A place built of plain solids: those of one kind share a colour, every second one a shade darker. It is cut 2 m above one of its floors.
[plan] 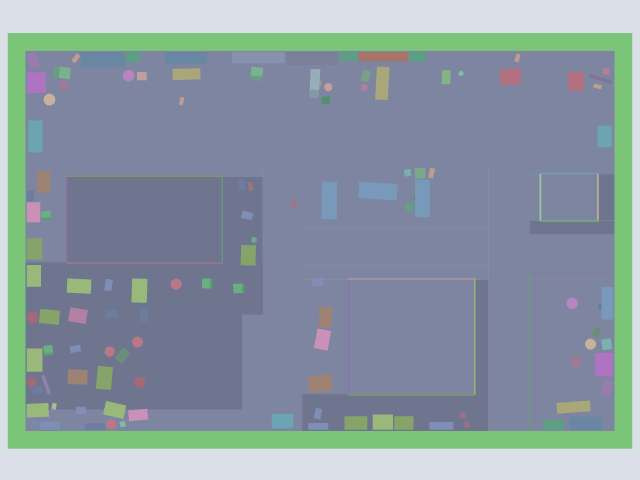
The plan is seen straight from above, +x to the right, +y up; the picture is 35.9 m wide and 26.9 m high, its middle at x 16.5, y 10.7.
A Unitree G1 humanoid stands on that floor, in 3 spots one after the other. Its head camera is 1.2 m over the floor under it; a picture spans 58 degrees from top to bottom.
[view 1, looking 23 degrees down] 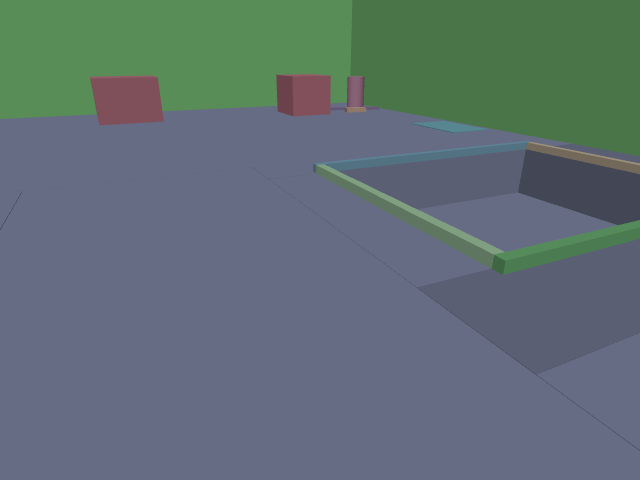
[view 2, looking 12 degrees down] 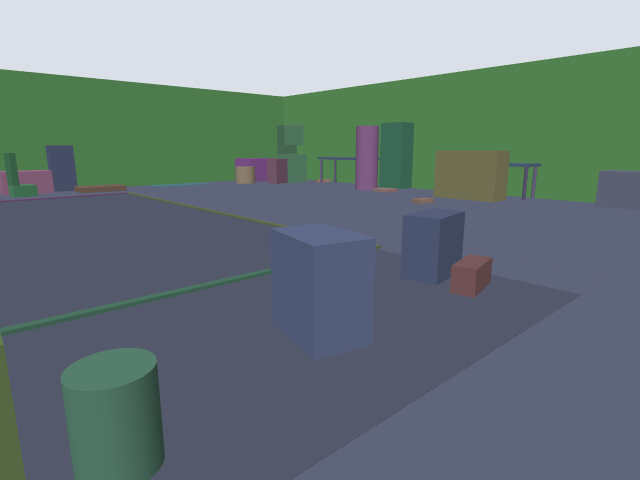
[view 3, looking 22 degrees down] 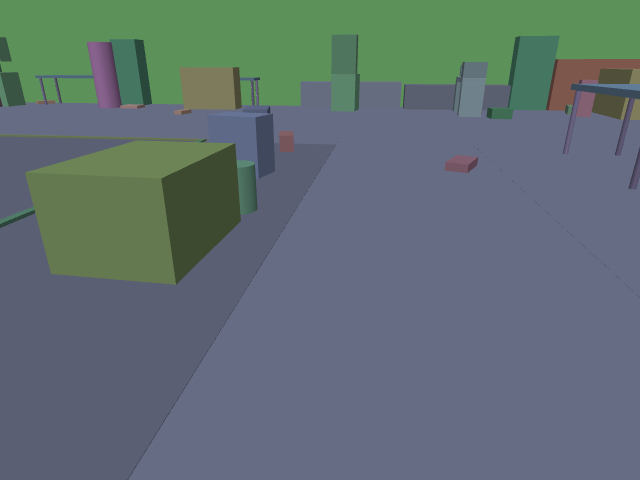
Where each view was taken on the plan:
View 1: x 26.85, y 10.09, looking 65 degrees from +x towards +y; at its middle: floor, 3.07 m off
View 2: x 14.40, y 10.30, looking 138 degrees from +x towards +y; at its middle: crate_stack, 2.51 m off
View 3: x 14.03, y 7.14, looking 98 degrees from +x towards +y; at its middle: floor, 3.20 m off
